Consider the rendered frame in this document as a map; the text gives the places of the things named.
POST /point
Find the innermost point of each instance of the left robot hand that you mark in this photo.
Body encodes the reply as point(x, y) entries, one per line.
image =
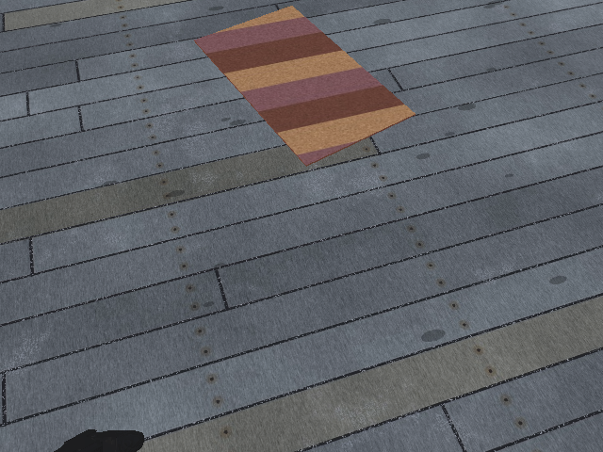
point(106, 441)

